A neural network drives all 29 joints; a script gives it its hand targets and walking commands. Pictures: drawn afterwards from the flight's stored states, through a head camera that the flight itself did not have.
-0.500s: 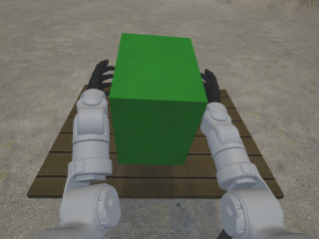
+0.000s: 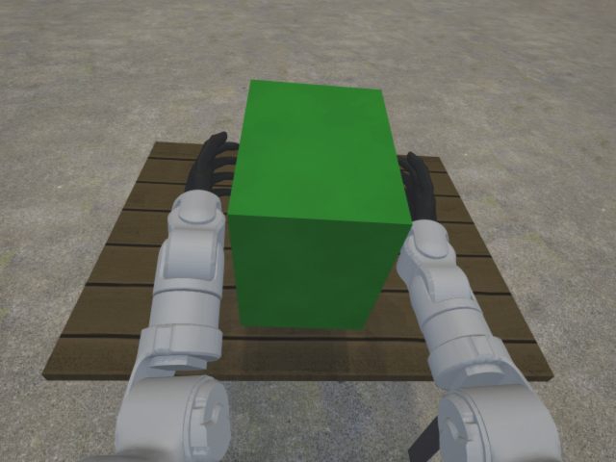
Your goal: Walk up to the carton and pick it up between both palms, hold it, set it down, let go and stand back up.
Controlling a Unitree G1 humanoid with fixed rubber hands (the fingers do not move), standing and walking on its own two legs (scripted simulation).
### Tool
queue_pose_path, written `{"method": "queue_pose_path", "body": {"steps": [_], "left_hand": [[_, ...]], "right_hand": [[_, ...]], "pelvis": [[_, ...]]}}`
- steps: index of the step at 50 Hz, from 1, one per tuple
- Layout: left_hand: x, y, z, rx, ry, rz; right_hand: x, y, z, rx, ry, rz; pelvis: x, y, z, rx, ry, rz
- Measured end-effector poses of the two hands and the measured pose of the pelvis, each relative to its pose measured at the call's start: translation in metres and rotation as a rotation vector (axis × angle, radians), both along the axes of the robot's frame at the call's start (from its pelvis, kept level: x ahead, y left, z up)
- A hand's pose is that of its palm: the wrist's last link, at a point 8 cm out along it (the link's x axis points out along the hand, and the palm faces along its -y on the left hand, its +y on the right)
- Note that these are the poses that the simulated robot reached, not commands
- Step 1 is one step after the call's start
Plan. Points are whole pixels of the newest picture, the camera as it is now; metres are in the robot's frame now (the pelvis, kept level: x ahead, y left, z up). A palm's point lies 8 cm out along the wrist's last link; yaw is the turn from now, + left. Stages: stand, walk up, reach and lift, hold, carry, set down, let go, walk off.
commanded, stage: set down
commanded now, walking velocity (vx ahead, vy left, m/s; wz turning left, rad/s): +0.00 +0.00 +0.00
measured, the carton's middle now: (309, 210) +0.43 -0.02 +0.12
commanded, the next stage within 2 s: none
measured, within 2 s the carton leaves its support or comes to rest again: neither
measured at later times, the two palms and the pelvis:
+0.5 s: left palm (214, 205) +0.41 +0.11 +0.15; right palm (416, 226) +0.38 -0.16 +0.14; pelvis +0.00 +0.00 +0.00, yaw +0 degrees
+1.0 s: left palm (221, 214) +0.43 +0.11 +0.12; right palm (413, 232) +0.39 -0.16 +0.12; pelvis +0.01 +0.00 +0.00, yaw -1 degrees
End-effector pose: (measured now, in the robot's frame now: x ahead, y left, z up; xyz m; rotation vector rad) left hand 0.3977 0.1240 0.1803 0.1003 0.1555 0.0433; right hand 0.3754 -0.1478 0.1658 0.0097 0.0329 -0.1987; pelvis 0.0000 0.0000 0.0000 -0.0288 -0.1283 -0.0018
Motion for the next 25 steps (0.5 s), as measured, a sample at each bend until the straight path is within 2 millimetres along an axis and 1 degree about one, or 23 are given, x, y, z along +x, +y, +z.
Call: {"method": "queue_pose_path", "body": {"steps": [6,15,25], "left_hand": [[0.004,-0.001,-0.003,0.003,0.014,-0.004],[0.006,-0.001,-0.022,-0.007,0.045,-0.007],[0.016,-0.009,-0.031,-0.008,0.067,-0.028]], "right_hand": [[0.003,-0.001,-0.005,0.012,0.011,-0.003],[0.004,-0.001,-0.018,0.011,0.037,-0.005],[0.008,-0.009,-0.025,0.021,0.054,-0.028]], "pelvis": [[0.002,0.002,0.000,0.000,0.002,-0.005],[0.003,-0.001,0.001,0.001,0.018,-0.002],[0.004,-0.003,0.001,0.005,0.053,-0.006]]}}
